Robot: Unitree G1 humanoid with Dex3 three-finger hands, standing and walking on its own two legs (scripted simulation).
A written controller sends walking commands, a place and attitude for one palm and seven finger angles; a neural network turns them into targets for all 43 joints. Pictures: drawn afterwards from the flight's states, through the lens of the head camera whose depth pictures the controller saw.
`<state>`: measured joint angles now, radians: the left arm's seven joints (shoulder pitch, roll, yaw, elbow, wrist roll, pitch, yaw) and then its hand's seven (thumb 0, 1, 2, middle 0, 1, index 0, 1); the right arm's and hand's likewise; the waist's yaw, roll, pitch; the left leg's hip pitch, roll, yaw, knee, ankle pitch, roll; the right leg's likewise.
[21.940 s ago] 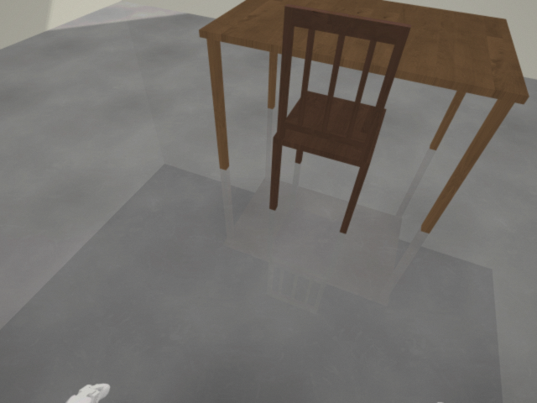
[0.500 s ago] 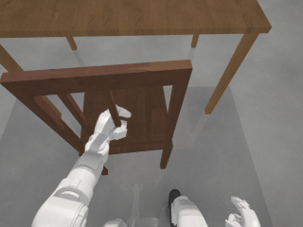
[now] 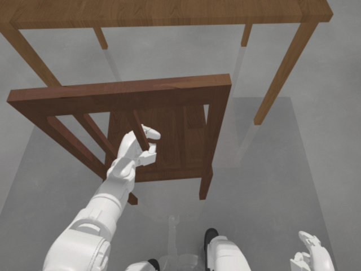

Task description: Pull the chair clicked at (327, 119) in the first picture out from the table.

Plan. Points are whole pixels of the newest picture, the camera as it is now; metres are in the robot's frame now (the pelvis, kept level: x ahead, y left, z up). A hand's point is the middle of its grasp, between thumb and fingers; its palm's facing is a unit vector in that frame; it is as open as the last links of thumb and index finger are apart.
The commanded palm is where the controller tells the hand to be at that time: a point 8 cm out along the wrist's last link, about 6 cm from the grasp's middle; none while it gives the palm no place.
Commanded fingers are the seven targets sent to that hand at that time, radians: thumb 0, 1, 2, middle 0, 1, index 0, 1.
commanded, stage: step backward, pulling the chair out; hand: left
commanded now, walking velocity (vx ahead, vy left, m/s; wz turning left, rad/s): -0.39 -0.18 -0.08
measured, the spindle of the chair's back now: (144, 145) +0.41 +0.08 -0.06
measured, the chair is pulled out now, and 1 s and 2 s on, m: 0.31 0.45 0.51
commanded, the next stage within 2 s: stop walking, hand still on the chair in 1.24 s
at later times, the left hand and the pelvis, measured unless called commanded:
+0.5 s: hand (144, 186) +0.30 +0.08 -0.06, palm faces -0.17 -0.96 -0.21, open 5.1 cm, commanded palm +0.30 +0.13 -0.05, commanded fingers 0.00 0.90 0.90 -0.50 -1.45 -0.50 -1.45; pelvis -0.07 +0.01 -0.01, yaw -3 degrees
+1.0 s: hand (140, 212) +0.24 +0.09 -0.06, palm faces -0.18 -0.96 -0.20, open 5.0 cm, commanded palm +0.24 +0.14 -0.05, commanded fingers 0.00 0.90 0.90 -0.50 -1.45 -0.50 -1.45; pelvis -0.13 +0.02 +0.00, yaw -4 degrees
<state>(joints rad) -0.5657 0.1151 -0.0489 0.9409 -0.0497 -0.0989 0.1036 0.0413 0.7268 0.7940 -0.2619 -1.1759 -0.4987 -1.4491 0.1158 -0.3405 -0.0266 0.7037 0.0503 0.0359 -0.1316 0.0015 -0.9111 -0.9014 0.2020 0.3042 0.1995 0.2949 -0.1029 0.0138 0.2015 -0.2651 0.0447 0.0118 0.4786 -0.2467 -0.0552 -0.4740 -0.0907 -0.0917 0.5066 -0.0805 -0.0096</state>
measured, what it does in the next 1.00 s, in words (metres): walks backwards: left foot, then right foot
